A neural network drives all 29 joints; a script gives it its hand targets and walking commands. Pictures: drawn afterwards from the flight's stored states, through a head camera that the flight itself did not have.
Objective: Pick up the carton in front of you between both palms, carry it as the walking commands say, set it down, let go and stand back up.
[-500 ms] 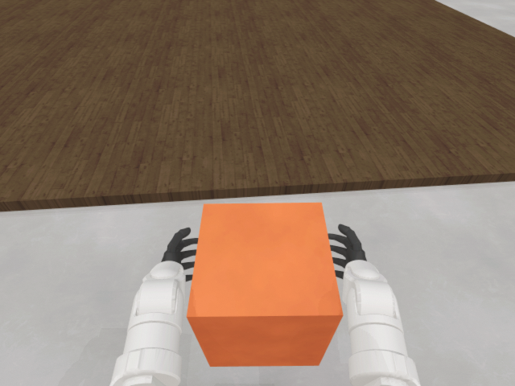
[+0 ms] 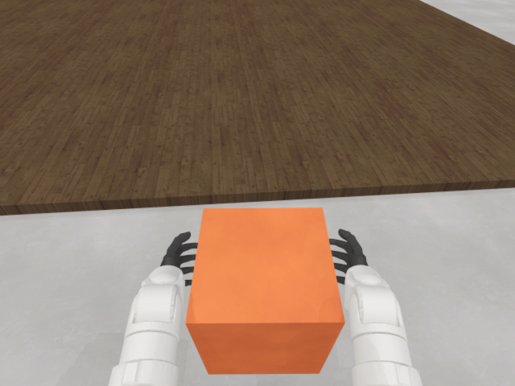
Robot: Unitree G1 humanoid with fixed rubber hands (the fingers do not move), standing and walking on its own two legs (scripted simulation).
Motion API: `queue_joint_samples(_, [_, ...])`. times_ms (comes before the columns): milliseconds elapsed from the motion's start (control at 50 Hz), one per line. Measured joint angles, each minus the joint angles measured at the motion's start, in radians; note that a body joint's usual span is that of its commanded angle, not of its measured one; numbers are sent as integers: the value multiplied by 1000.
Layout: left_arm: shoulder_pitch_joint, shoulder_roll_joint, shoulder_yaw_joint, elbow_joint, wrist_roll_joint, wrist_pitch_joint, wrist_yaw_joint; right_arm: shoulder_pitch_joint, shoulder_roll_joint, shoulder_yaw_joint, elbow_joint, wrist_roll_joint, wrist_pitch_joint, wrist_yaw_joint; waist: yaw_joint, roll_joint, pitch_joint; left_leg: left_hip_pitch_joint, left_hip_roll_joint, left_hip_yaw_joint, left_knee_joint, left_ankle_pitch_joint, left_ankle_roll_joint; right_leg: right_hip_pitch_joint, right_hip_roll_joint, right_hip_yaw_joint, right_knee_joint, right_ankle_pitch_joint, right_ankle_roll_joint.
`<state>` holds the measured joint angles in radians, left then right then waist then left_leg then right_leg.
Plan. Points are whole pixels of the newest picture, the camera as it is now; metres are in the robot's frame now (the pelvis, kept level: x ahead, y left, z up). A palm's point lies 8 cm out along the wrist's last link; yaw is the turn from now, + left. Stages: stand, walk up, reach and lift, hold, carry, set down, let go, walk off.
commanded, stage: reach and lift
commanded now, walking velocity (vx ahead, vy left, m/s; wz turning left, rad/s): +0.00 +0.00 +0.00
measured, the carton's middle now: (263, 294) +0.30 -0.01 -0.05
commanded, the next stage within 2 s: hold in 0.04 s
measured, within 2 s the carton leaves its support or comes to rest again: neither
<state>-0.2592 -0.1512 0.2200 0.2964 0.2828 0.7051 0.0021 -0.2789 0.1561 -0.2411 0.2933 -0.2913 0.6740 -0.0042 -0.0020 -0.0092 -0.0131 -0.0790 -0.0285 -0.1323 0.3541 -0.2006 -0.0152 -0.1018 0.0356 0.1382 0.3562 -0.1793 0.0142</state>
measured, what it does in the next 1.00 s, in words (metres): stands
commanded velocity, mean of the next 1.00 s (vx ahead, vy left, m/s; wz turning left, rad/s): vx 0.00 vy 0.00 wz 0.00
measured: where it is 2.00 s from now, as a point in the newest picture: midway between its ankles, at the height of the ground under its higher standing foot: outside the picture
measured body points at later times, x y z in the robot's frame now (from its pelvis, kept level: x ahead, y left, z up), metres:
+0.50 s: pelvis -0.01 +0.00 +0.00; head -0.06 +0.00 +0.45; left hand +0.29 +0.15 +0.04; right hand +0.29 -0.15 +0.05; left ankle +0.00 +0.13 -0.75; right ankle +0.02 -0.13 -0.75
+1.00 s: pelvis -0.01 +0.00 +0.00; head -0.06 +0.00 +0.45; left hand +0.29 +0.15 +0.04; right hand +0.30 -0.15 +0.05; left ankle +0.00 +0.13 -0.75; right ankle +0.02 -0.13 -0.75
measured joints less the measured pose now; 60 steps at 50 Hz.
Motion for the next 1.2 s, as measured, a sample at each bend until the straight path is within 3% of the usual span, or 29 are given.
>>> queue_joint_samples(200, [29,6,-31,-75,-21,56,5,23,-6,34,-73,15,60,-3,0,5,-4,41,2,0,-24,8,1,43,-2,-2,-27,9,-1])
queue_joint_samples(320, [13,3,-20,-49,-7,71,-3,10,-3,23,-57,-1,83,1,-7,5,3,58,2,-2,-23,10,1,63,-3,-7,-32,14,0])
queue_joint_samples(640, [-49,-12,35,-3,22,65,-15,-50,13,-34,-12,-26,74,10,-4,6,19,34,-1,4,19,4,0,37,-2,-9,12,7,1])
queue_joint_samples(1200, [2,1,-14,-64,-1,80,-3,-7,2,14,-58,-8,82,7,-4,2,19,52,2,9,-18,13,2,55,-5,-12,-26,16,0])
